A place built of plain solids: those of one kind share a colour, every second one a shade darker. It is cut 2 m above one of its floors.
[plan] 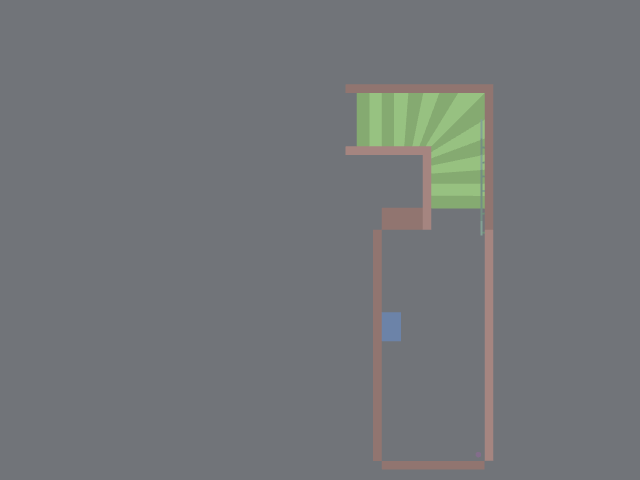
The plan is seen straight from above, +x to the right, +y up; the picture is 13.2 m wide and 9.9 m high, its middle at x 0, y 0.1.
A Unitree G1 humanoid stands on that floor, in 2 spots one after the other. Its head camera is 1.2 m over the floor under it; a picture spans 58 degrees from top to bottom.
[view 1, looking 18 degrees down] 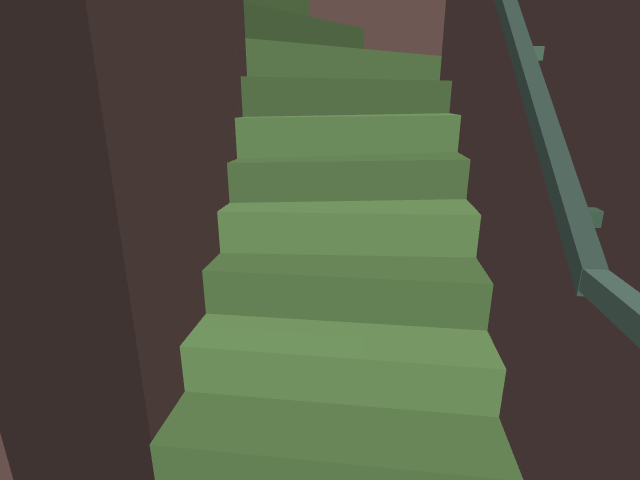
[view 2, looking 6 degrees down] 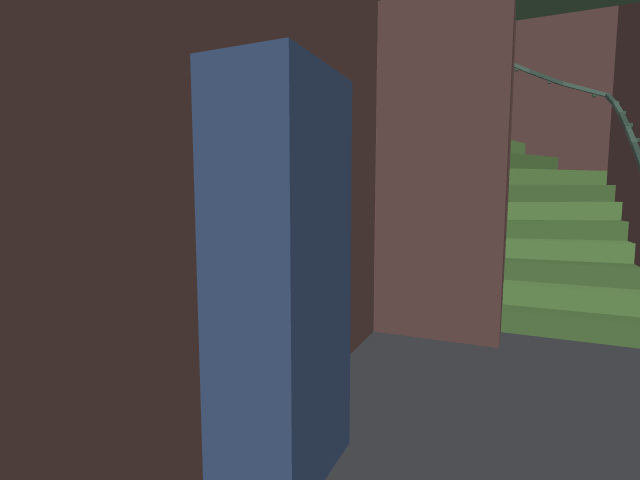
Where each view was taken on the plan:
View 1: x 2.95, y -0.25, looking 97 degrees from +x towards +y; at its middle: tread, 1.85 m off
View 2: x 2.35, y -3.26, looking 114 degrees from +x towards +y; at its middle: machine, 1.68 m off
